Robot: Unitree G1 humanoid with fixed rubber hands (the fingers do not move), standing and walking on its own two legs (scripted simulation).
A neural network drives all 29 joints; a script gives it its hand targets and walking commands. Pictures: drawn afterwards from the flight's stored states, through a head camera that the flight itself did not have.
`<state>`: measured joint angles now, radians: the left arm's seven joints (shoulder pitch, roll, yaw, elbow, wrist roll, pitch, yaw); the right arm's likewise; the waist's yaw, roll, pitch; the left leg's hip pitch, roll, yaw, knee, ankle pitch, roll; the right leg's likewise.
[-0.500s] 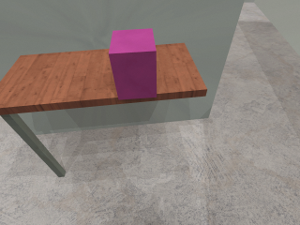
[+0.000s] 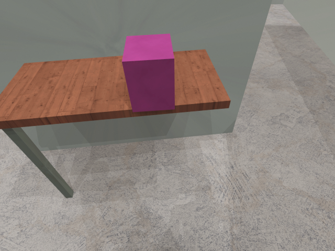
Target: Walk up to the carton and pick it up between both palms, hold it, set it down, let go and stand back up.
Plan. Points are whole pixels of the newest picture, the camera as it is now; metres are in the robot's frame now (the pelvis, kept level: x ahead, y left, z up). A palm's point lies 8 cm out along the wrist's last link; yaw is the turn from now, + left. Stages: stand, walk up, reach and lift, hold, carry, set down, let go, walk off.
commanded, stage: stand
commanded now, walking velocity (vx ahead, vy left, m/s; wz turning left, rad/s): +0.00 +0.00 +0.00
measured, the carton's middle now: (151, 73) +0.72 +0.09 +0.06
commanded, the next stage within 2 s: none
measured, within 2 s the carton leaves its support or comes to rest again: neither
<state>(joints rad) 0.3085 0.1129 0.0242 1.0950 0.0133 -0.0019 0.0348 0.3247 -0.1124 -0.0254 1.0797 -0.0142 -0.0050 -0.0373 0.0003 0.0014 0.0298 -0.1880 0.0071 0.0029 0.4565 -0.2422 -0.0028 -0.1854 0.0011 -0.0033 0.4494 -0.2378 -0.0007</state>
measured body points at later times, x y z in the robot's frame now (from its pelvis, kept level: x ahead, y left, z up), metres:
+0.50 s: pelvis -0.01 +0.00 +0.00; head +0.00 +0.00 +0.45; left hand -0.04 +0.20 -0.16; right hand -0.04 -0.20 -0.16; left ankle +0.00 +0.12 -0.74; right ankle +0.00 -0.12 -0.74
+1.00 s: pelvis -0.01 +0.00 +0.00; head +0.00 +0.00 +0.45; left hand -0.04 +0.20 -0.16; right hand -0.04 -0.20 -0.16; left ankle +0.00 +0.12 -0.74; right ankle +0.00 -0.12 -0.74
